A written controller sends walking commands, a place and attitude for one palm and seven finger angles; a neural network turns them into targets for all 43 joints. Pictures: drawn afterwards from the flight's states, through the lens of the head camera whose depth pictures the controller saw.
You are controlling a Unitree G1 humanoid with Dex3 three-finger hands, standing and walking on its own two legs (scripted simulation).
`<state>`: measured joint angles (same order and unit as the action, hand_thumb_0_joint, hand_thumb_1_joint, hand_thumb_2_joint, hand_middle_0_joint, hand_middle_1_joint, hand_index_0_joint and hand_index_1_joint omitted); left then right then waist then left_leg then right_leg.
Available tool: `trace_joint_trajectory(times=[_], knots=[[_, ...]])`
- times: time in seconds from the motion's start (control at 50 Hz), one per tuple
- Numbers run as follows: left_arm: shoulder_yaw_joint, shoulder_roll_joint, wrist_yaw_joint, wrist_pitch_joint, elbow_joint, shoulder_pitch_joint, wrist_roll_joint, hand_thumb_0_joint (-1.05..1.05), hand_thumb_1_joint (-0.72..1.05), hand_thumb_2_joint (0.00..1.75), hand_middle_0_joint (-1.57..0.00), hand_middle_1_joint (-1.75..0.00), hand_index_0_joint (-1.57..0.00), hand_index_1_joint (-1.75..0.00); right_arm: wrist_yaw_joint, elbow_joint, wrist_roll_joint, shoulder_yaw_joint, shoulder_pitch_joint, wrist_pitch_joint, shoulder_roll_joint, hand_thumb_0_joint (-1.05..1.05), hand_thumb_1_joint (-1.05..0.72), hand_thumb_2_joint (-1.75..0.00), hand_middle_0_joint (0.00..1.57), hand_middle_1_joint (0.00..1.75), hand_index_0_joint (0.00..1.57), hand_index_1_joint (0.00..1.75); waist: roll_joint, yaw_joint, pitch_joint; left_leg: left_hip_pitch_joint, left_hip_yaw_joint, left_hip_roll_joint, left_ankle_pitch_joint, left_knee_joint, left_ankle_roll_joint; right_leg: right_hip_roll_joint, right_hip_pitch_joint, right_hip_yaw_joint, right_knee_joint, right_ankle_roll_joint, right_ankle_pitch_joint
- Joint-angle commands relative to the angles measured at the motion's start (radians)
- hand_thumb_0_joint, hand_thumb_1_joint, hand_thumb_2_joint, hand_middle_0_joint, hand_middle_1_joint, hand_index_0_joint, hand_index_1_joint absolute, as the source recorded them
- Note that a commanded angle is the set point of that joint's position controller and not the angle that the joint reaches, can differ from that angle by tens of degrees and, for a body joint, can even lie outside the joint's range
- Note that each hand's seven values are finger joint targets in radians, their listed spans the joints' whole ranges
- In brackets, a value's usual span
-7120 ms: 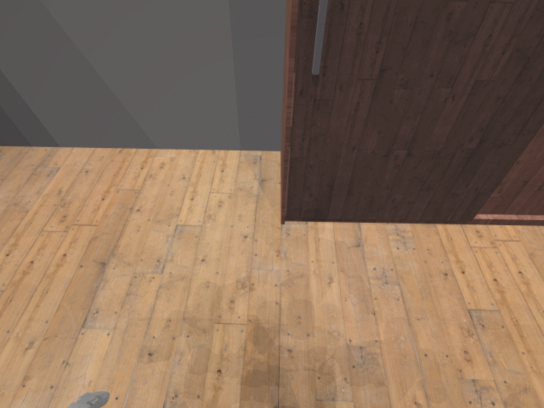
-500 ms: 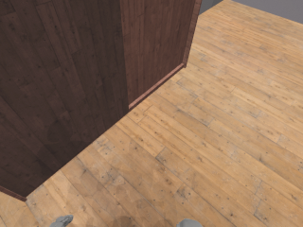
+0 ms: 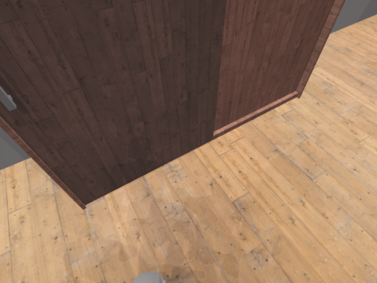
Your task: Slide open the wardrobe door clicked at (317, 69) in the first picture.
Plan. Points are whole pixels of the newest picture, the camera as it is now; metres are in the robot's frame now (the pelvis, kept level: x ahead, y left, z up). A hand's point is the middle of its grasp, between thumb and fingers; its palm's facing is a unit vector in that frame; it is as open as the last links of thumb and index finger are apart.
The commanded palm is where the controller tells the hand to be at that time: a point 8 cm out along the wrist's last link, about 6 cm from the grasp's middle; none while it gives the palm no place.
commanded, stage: turn to face it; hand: left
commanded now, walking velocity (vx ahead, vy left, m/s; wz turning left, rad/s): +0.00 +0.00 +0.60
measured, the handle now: out of the picture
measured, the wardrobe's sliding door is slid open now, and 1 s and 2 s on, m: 0.00 0.00 0.00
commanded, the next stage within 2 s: take the last steps up to it in 0.82 s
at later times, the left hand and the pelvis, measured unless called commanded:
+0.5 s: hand out of the picture +0.04 +0.29 -0.16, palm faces +0.30 -0.92 -0.25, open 7.4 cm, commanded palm none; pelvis -0.01 +0.06 +0.00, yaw +16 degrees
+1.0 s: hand out of the picture -0.06 +0.20 -0.15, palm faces +0.48 -0.84 -0.26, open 7.4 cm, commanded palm none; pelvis -0.01 +0.01 +0.00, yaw +28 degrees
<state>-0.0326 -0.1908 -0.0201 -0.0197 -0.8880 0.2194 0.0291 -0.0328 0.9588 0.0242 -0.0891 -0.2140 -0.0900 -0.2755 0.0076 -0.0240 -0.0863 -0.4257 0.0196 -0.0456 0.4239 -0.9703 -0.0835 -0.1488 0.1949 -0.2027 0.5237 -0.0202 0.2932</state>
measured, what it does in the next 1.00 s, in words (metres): steps on the spot, turning left: left foot, then right foot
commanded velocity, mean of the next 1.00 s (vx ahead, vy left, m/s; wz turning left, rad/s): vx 0.03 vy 0.00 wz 0.39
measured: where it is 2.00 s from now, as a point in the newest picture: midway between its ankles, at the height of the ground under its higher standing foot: (160, 279)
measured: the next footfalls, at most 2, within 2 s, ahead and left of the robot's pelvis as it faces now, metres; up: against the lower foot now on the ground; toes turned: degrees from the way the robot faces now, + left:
left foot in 0.12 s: +0.03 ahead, +0.15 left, +0.00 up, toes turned +10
right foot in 0.70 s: +0.07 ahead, -0.08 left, +0.00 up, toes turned +21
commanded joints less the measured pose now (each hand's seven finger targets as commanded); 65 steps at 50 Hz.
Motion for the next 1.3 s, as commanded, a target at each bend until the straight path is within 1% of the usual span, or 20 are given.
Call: trace_joint_trajectory(times=[0.0,0.06,0.08,0.1,0.12,0.24,0.48,0.62,0.64,0.68,0.72,0.76,0.82,0.98,1.06,1.08,1.1,1.12,1.14,1.28], knots=[[-0.072,-0.265,-0.009,0.014,0.046,0.047,0.004,0.00,0.90,0.90,-0.20,-0.30,-0.20,-0.30,0.001,-0.123,-0.014,0.006,0.099,0.046,-0.037,0.00,-0.90,-0.90,0.20,0.30,0.20,0.30,-0.254,0.066,0.105,0.015,0.087,0.023,0.032,0.202,0.016,-0.225,-0.109,0.122,-0.099,0.129,-0.457],[-0.076,-0.257,-0.004,0.002,0.039,0.029,-0.006,0.00,0.90,0.90,-0.20,-0.30,-0.20,-0.30,0.003,-0.111,-0.012,0.000,0.020,0.058,-0.065,0.00,-0.90,-0.90,0.20,0.30,0.20,0.30,-0.192,0.017,0.139,0.202,0.098,0.025,-0.154,0.465,0.039,-0.204,-0.032,0.048,0.044,0.053,-0.390],[-0.074,-0.230,-0.001,-0.004,0.050,0.033,-0.015,0.00,0.90,0.90,-0.20,-0.30,-0.20,-0.30,0.003,-0.098,-0.009,-0.016,-0.042,0.070,-0.135,0.00,-0.90,-0.90,0.20,0.30,0.20,0.30,-0.031,-0.022,0.186,0.374,-0.011,-0.059,-0.322,0.569,0.074,-0.161,0.110,0.012,0.216,-0.002,-0.246],[-0.057,-0.154,0.009,-0.006,0.097,0.018,-0.021,0.00,0.90,0.90,-0.20,-0.30,-0.20,-0.30,0.009,-0.099,-0.002,-0.045,-0.091,0.077,-0.257,0.00,-0.90,-0.90,0.20,0.30,0.20,0.30,0.311,-0.050,0.185,0.499,-0.381,-0.341,-0.720,0.597,0.206,-0.014,0.405,-0.004,0.446,-0.087,0.319],[-0.044,-0.162,-0.001,-0.017,0.117,-0.068,-0.010,0.00,0.90,0.90,-0.20,-0.30,-0.20,-0.30,0.019,-0.065,-0.006,-0.047,-0.160,0.073,-0.279,0.00,-0.90,-0.90,0.20,0.30,0.20,0.30,0.267,-0.092,0.199,0.430,-0.406,-0.393,-0.752,0.607,0.282,0.003,0.403,0.116,0.572,-0.073,0.396],[-0.061,-0.168,0.011,-0.014,0.043,-0.029,-0.012,0.00,0.90,0.90,-0.20,-0.30,-0.20,-0.30,0.042,-0.119,-0.006,-0.008,0.039,0.085,-0.155,0.00,-0.90,-0.90,0.20,0.30,0.20,0.30,0.143,0.007,0.124,0.299,-0.228,-0.175,-0.619,0.625,0.220,0.023,0.356,0.189,0.628,-0.082,0.093],[-0.051,-0.145,-0.003,-0.010,0.094,-0.129,-0.016,0.00,0.90,0.90,-0.20,-0.30,-0.20,-0.30,0.043,-0.106,0.002,-0.024,-0.040,0.075,-0.142,0.00,-0.90,-0.90,0.20,0.30,0.20,0.30,0.112,-0.026,0.140,0.342,-0.420,-0.171,-0.541,0.626,0.272,0.079,0.319,0.223,0.413,-0.083,0.138],[-0.042,-0.129,-0.013,0.006,0.076,-0.026,-0.027,0.00,0.90,0.90,-0.20,-0.30,-0.20,-0.30,0.041,-0.104,-0.002,-0.024,-0.013,0.067,-0.125,0.00,-0.90,-0.90,0.20,0.30,0.20,0.30,0.140,0.024,0.188,0.215,-0.433,-0.102,-0.600,0.541,0.227,0.145,0.017,0.195,0.021,-0.046,0.010],[-0.044,-0.143,-0.016,0.014,0.064,0.013,-0.025,0.00,0.90,0.90,-0.20,-0.30,-0.20,-0.30,0.039,-0.106,-0.009,-0.021,-0.005,0.068,-0.107,0.00,-0.90,-0.90,0.20,0.30,0.20,0.30,0.098,0.045,0.199,0.144,-0.409,-0.071,-0.511,0.499,0.191,0.122,-0.095,0.205,-0.121,-0.041,-0.087],[-0.065,-0.264,-0.024,0.032,0.058,0.036,-0.003,0.00,0.90,0.90,-0.20,-0.30,-0.20,-0.30,0.030,-0.128,-0.020,-0.005,-0.017,0.075,-0.012,0.00,-0.90,-0.90,0.20,0.30,0.20,0.30,-0.271,0.053,0.163,-0.157,-0.131,0.136,0.042,0.208,0.059,-0.258,-0.250,0.558,-0.244,0.107,-0.217],[-0.068,-0.244,-0.024,0.024,0.077,-0.022,-0.010,0.00,0.90,0.90,-0.20,-0.30,-0.20,-0.30,0.033,-0.114,-0.001,-0.022,0.005,0.043,-0.054,0.00,-0.90,-0.90,0.20,0.30,0.20,0.30,-0.224,0.038,0.092,-0.118,-0.147,0.093,0.134,-0.102,0.057,-0.280,-0.003,0.553,-0.270,0.197,-0.150],[-0.049,-0.182,-0.020,0.024,0.082,-0.093,-0.012,0.00,0.90,0.90,-0.20,-0.30,-0.20,-0.30,0.021,-0.072,-0.001,-0.022,-0.028,0.033,-0.050,0.00,-0.90,-0.90,0.20,0.30,0.20,0.30,-0.119,-0.010,0.031,-0.114,-0.120,0.059,0.009,-0.209,0.049,-0.170,0.057,0.391,-0.246,0.152,-0.148],[-0.044,-0.160,-0.016,0.036,0.056,-0.046,-0.010,0.00,0.90,0.90,-0.20,-0.30,-0.20,-0.30,0.020,-0.050,-0.001,-0.011,-0.037,0.035,-0.036,0.00,-0.90,-0.90,0.20,0.30,0.20,0.30,-0.181,0.006,0.041,-0.108,-0.078,0.042,-0.054,-0.206,0.024,-0.132,0.010,0.292,-0.224,0.136,-0.252],[-0.055,-0.205,-0.004,0.039,-0.055,0.128,0.005,0.00,0.90,0.90,-0.20,-0.30,-0.20,-0.30,0.017,-0.055,-0.006,0.023,0.086,0.059,-0.001,0.00,-0.90,-0.90,0.20,0.30,0.20,0.30,-0.236,0.088,0.064,-0.005,0.027,0.028,0.032,0.187,0.030,-0.158,-0.100,0.311,-0.229,0.152,-0.178],[-0.050,-0.187,0.003,0.040,-0.092,0.108,-0.003,0.00,0.90,0.90,-0.20,-0.30,-0.20,-0.30,0.020,-0.008,-0.006,0.033,-0.024,0.095,0.011,0.00,-0.90,-0.90,0.20,0.30,0.20,0.30,-0.192,0.032,0.080,0.276,0.090,0.047,-0.099,0.519,0.061,-0.108,0.034,0.249,-0.166,0.099,0.040],[-0.042,-0.155,0.006,0.035,-0.088,0.094,-0.012,0.00,0.90,0.90,-0.20,-0.30,-0.20,-0.30,0.027,0.019,-0.008,0.029,-0.094,0.109,-0.021,0.00,-0.90,-0.90,0.20,0.30,0.20,0.30,-0.066,-0.002,0.105,0.429,0.042,0.010,-0.124,0.626,0.072,-0.064,0.136,0.200,-0.064,0.061,0.088],[-0.028,-0.093,0.014,0.032,-0.074,0.091,-0.016,0.00,0.90,0.90,-0.20,-0.30,-0.20,-0.30,0.035,0.043,0.002,0.011,-0.170,0.116,-0.104,0.00,-0.90,-0.90,0.20,0.30,0.20,0.30,0.188,-0.036,0.113,0.556,-0.226,-0.194,-0.063,0.680,0.143,0.044,0.328,0.095,0.154,0.007,0.169],[-0.013,-0.060,0.015,0.037,-0.043,0.045,-0.009,0.00,0.90,0.90,-0.20,-0.30,-0.20,-0.30,0.041,0.057,0.004,0.000,-0.239,0.110,-0.169,0.00,-0.90,-0.90,0.20,0.30,0.20,0.30,0.283,-0.064,0.058,0.537,-0.407,-0.347,-0.063,0.761,0.234,0.096,0.454,0.057,0.327,-0.010,0.298],[-0.016,-0.079,0.012,0.033,-0.036,-0.018,-0.001,0.00,0.90,0.90,-0.20,-0.30,-0.20,-0.30,0.049,0.070,0.007,0.004,-0.245,0.113,-0.151,0.00,-0.90,-0.90,0.20,0.30,0.20,0.30,0.260,-0.082,0.024,0.465,-0.433,-0.365,0.007,0.796,0.268,0.069,0.475,0.124,0.446,-0.002,0.292],[-0.024,-0.068,0.046,0.029,-0.110,0.037,-0.003,0.00,0.90,0.90,-0.20,-0.30,-0.20,-0.30,0.063,0.062,-0.008,0.029,-0.152,0.150,-0.043,0.00,-0.90,-0.90,0.20,0.30,0.20,0.30,0.118,0.010,-0.035,0.377,-0.141,-0.218,-0.314,0.802,0.240,0.027,0.435,0.146,0.511,-0.025,-0.013]])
